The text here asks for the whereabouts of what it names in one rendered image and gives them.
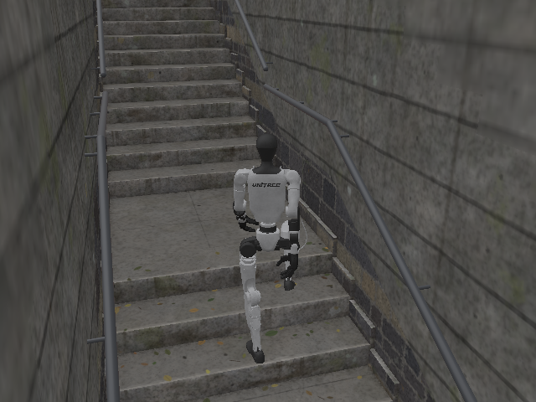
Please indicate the stairs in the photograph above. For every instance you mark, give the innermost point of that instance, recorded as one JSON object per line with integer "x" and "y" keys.
{"x": 176, "y": 119}
{"x": 182, "y": 338}

